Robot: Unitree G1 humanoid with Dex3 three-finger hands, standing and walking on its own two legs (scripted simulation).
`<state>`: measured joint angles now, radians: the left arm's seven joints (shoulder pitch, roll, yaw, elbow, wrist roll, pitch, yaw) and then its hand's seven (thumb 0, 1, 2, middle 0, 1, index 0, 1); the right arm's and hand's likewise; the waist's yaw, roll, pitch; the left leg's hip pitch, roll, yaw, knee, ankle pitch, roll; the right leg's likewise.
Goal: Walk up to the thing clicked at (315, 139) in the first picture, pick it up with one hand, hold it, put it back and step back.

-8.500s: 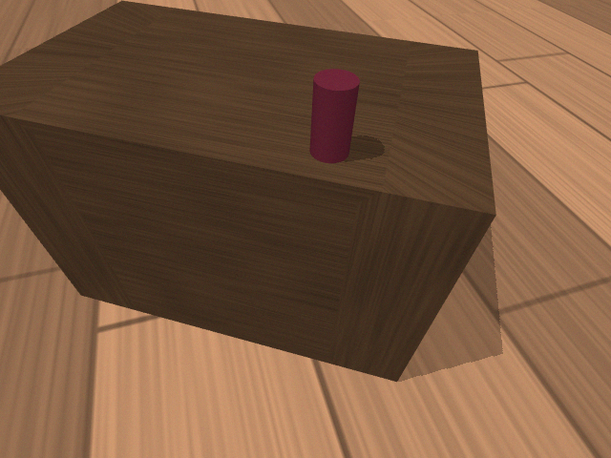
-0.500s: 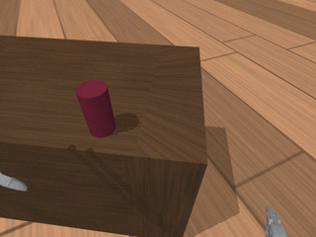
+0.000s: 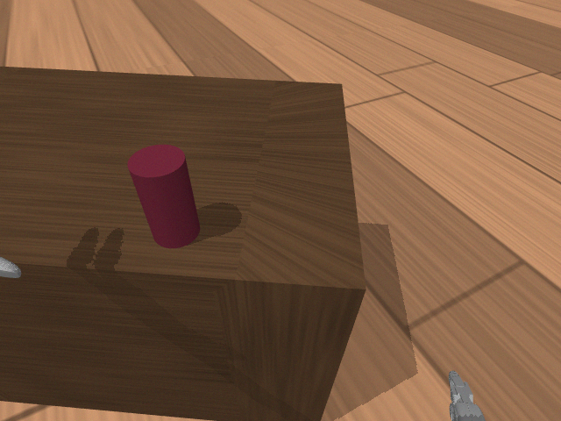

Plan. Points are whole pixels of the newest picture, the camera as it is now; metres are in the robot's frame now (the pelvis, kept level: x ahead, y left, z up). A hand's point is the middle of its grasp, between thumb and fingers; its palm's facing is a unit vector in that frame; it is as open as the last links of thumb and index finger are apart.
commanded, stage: go down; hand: left
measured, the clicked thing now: (167, 198) +0.43 +0.20 +0.10
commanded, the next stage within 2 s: none
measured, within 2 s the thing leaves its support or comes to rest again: neither
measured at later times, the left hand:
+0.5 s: hand out of the picture +0.31 +0.38 +0.21, palm faces +0.30 -0.94 -0.18, open 17.5 cm
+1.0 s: hand out of the picture +0.33 +0.40 +0.21, palm faces +0.27 -0.95 -0.13, open 17.7 cm
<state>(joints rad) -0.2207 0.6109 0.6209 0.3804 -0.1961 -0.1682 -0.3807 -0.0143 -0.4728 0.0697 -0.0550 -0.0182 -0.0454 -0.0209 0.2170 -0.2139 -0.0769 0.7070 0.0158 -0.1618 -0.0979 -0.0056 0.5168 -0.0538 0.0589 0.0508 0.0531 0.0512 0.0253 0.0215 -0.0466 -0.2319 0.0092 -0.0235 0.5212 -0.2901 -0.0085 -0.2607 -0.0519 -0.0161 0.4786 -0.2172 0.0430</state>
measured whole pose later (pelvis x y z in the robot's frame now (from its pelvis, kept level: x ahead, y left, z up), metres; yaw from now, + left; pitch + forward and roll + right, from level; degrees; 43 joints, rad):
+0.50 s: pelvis +0.00 -0.01 +0.00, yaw +0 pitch +3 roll -1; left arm -0.42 0.75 0.66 0.71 -0.19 -0.12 -0.52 -0.01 -0.54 0.09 -0.04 -0.02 -0.04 -0.03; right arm 0.21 -0.22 -0.02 0.74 0.00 -0.23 -0.15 -0.01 0.53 -0.05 0.06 0.05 0.05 0.05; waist 0.00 0.01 -0.08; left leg -0.29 0.02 -0.03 0.52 -0.28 -0.01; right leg -0.32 -0.05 -0.03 0.48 -0.21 0.04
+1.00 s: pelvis +0.01 +0.00 +0.00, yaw +0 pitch +5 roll -1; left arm -0.49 0.83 0.68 0.85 -0.19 -0.08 -0.58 -0.02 -0.61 0.06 -0.06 -0.03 -0.05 -0.03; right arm 0.18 -0.22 0.01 0.78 -0.01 -0.26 -0.19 -0.01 0.52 -0.06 0.06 0.05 0.05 0.05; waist -0.01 0.01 -0.10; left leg -0.33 0.02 -0.04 0.54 -0.30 -0.01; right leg -0.35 -0.05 -0.03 0.47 -0.21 0.04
